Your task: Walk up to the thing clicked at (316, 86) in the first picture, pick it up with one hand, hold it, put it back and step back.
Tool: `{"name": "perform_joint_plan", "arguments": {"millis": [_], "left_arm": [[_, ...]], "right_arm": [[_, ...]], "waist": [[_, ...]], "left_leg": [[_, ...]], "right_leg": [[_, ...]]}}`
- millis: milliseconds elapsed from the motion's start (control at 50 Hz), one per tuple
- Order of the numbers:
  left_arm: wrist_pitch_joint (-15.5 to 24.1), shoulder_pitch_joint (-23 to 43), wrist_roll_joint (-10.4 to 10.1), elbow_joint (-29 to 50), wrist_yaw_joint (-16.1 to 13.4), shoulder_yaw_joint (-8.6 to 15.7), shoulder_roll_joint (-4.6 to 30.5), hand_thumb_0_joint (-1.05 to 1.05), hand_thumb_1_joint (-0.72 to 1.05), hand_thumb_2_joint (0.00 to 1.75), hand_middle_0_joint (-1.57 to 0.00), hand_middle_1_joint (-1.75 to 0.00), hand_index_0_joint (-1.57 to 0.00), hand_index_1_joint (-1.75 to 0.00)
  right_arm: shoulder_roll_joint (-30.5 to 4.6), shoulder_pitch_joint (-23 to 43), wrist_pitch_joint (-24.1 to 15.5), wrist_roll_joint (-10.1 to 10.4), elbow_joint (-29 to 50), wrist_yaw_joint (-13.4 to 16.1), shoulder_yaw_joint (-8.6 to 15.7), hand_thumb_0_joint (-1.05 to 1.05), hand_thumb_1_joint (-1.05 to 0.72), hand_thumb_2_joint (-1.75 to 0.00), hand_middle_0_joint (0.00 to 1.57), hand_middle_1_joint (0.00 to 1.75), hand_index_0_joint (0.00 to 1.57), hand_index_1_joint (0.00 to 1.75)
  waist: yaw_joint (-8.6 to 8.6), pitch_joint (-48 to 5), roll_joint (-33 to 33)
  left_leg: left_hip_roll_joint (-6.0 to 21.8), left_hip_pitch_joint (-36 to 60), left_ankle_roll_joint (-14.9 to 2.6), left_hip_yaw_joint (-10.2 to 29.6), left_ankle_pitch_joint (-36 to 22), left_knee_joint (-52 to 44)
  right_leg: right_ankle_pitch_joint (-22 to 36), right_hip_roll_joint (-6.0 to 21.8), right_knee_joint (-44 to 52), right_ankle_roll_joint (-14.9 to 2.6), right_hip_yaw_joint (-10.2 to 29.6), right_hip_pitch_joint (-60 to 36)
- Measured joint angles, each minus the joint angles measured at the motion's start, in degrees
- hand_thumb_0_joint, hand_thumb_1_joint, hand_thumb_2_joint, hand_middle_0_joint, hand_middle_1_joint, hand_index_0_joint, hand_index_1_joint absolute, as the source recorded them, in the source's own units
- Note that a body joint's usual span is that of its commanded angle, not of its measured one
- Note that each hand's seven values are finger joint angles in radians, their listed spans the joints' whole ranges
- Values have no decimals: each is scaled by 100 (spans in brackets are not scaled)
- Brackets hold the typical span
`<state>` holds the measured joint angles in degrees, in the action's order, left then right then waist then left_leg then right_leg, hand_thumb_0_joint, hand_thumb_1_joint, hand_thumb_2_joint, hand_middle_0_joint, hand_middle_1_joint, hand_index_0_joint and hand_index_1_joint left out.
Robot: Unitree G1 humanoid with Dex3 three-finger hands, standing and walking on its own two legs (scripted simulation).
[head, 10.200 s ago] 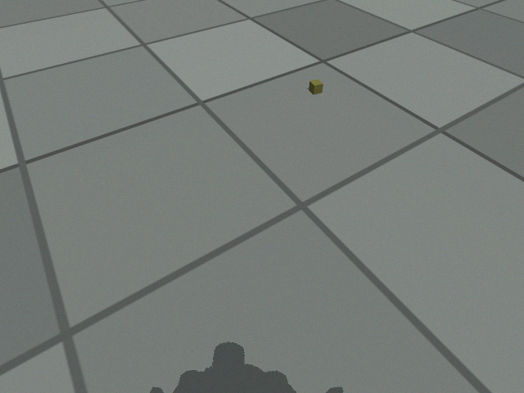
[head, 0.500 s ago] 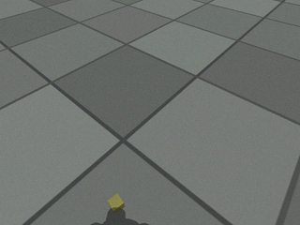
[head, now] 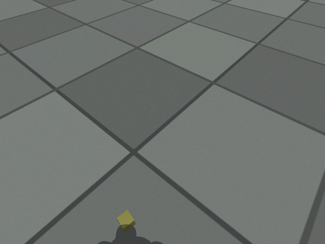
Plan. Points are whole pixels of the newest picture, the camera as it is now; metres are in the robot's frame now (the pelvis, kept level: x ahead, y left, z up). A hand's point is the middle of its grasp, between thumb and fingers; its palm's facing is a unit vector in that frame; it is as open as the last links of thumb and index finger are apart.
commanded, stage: stand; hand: left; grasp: from above
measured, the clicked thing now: (126, 221) +0.41 +0.22 -0.75
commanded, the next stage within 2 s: rise first in 0.28 s
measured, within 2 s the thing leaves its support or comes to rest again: neither
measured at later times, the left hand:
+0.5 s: hand out of the picture +0.11 +0.25 -0.16, palm faces +0.05 -0.94 -0.33, open 7.8 cm
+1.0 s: hand out of the picture +0.12 +0.27 -0.24, palm faces -0.13 -0.84 -0.53, open 13.7 cm
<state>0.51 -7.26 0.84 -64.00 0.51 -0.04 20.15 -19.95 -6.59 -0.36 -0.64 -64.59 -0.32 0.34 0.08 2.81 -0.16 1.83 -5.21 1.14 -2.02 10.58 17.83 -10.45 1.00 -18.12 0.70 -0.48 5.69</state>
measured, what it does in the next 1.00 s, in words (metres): lowers itself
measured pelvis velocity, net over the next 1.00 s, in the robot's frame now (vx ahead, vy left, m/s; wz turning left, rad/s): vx -0.01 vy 0.01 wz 0.02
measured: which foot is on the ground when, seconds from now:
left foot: down 0.00-1.00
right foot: down 0.00-1.00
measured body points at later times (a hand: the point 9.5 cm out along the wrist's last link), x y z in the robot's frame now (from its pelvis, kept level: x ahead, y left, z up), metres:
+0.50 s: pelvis -0.01 +0.00 -0.01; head +0.03 +0.00 +0.44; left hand +0.11 +0.30 -0.14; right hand +0.09 -0.29 -0.13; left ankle -0.01 +0.13 -0.75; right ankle -0.01 -0.13 -0.75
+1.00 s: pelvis -0.01 +0.01 -0.08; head +0.08 +0.02 +0.36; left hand +0.12 +0.31 -0.20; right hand +0.14 -0.25 -0.18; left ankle -0.01 +0.13 -0.75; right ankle -0.01 -0.13 -0.75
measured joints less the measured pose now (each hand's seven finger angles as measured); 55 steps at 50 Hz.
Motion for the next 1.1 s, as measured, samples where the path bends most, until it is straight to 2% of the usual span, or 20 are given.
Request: {"name": "perform_joint_plan", "arguments": {"millis": [400,440,480,520,620,700,780,860,1000,1100], "left_arm": [[-4,19,-3,10,-8,2,-7,1,90,90,-20,-30,-20,-30],[16,35,-107,292,-71,96,-63,1,88,91,-21,-32,-19,-33],[99,371,-105,272,-99,281,-144,1,83,93,-21,-36,-19,-37],[75,722,14,220,-58,446,-157,1,76,94,-20,-43,-18,-44],[30,1015,603,459,95,812,-80,1,48,93,-18,-65,-17,-66],[-282,875,920,793,-42,786,-143,0,20,92,-17,-80,-16,-80],[-613,677,1086,1084,-206,762,-243,0,-8,91,-16,-89,-15,-89],[-721,430,1289,1469,-325,797,-326,0,-29,91,-17,-93,-15,-94],[-838,-5,1781,2407,-635,854,-411,0,-45,90,-19,-95,-17,-97],[-1118,-313,1840,3094,-805,799,-490,0,-48,89,-19,-96,-18,-98]], "right_arm": [[1,5,-4,1,5,6,-6,1,-90,-90,20,30,21,30],[25,-200,-45,177,500,106,-27,1,-90,-90,20,30,21,30],[98,-332,-159,273,934,177,-34,1,-91,-90,20,30,20,30],[223,-368,-198,283,1249,203,-4,1,-92,-90,20,30,20,30],[548,-533,-253,187,1792,159,123,1,-93,-90,20,30,21,30],[625,-747,-214,186,2117,120,160,1,-92,-90,20,30,21,30],[617,-796,-264,184,2409,63,175,1,-90,-90,20,30,21,30],[603,-769,-434,144,2648,39,200,1,-90,-89,20,30,21,30],[620,-544,-635,56,2886,94,230,1,-90,-89,20,30,21,30],[694,-411,-691,62,2987,171,203,1,-90,-90,20,30,21,30]], "waist": [[0,-3,-3],[-30,-47,-8],[-36,13,-4],[-42,39,26],[-121,-179,109],[-137,-372,52],[-148,-505,-12],[-116,-615,-4],[-54,-756,64],[-55,-830,23]], "left_leg": [[-6,18,-4,1,17,-14],[-21,-299,-20,61,93,233],[-31,-647,-26,123,178,535],[-20,-1021,-17,137,265,836],[11,-1851,-12,123,549,1564],[10,-2199,-26,132,775,1996],[10,-2642,-49,138,1013,2495],[12,-3237,-63,163,1288,3125],[21,-4268,-53,211,1768,4245],[34,-4691,-48,274,1946,4669]], "right_leg": [[-16,7,18,7,-1,-21],[-101,26,-207,6,-55,260],[-198,42,-487,-2,-108,574],[-284,36,-781,-13,-113,943],[-553,19,-1504,-26,-76,1785],[-752,30,-1885,-5,-72,2108],[-962,38,-2336,19,-63,2528],[-1229,47,-2944,35,-66,3107],[-1716,54,-4067,38,-72,4131],[-1892,45,-4457,27,-118,4521]]}}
